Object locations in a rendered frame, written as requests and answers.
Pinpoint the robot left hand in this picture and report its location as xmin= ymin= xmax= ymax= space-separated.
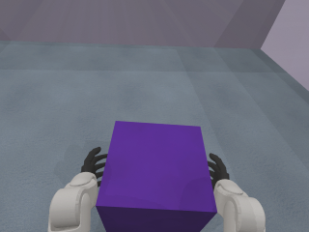
xmin=80 ymin=147 xmax=108 ymax=187

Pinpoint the carton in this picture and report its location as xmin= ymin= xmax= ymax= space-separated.
xmin=96 ymin=121 xmax=217 ymax=232

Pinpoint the robot right hand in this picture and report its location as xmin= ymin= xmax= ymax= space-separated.
xmin=208 ymin=153 xmax=230 ymax=191

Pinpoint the left robot forearm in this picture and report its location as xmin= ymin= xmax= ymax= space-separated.
xmin=47 ymin=172 xmax=98 ymax=232

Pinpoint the right robot forearm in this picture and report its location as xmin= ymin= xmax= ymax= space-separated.
xmin=213 ymin=179 xmax=266 ymax=232

